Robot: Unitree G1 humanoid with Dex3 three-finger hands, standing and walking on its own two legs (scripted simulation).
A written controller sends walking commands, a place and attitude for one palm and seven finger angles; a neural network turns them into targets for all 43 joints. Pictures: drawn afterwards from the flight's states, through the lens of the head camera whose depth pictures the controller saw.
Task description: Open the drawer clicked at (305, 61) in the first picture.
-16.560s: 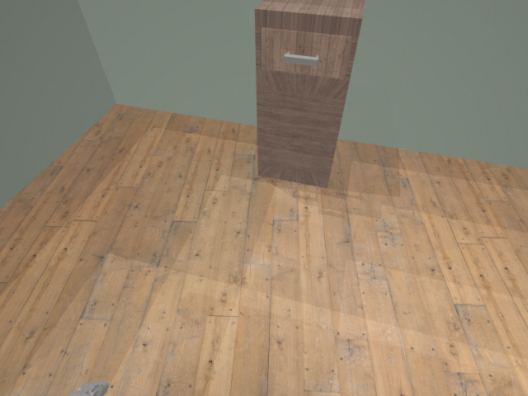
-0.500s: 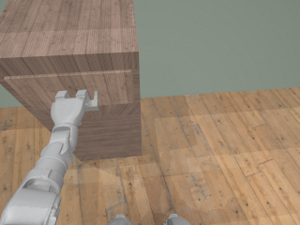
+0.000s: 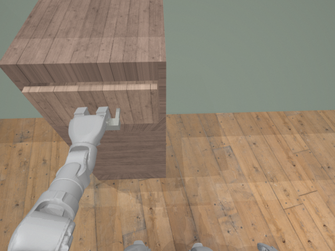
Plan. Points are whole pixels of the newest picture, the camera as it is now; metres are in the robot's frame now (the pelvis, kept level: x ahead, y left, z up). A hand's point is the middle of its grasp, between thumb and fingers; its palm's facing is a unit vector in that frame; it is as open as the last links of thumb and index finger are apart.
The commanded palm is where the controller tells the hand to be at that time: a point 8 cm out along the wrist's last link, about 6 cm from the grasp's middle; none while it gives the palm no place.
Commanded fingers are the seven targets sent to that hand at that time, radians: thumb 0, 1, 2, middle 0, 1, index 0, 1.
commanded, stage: pull the drawer open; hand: left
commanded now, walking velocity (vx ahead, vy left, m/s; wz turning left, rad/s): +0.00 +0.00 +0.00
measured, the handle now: (96, 118) +0.47 +0.21 -0.01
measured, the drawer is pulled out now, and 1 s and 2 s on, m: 0.03 0.10 0.30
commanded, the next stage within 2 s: none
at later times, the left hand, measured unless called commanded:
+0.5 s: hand (91, 164) +0.33 +0.20 -0.03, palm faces +0.01 -0.05 -1.00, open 5.9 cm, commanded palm +0.31 +0.19 +0.02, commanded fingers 0.00 0.90 0.90 -0.40 -1.35 -0.40 -1.35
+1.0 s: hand (91, 165) +0.33 +0.20 -0.03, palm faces -0.03 -0.04 -1.00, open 5.9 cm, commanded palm +0.28 +0.20 +0.02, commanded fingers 0.00 0.90 0.90 -0.40 -1.35 -0.40 -1.35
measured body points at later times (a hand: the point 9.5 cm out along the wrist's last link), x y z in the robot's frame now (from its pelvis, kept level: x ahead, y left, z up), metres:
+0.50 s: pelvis +0.01 +0.00 +0.01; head +0.08 -0.01 +0.45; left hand +0.33 +0.20 +0.02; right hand +0.13 -0.26 -0.12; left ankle -0.01 +0.10 -0.68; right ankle -0.02 -0.11 -0.68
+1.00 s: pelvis -0.01 -0.02 +0.00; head +0.05 -0.03 +0.45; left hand +0.33 +0.20 +0.03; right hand +0.10 -0.27 -0.13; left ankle -0.01 +0.10 -0.68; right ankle -0.02 -0.11 -0.68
